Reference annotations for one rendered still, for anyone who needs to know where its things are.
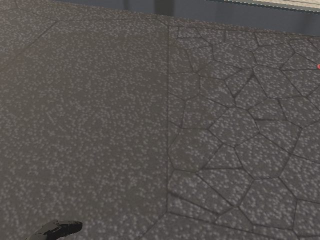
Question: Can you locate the robot left hand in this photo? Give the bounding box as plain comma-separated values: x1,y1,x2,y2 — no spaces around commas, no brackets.
25,219,83,240

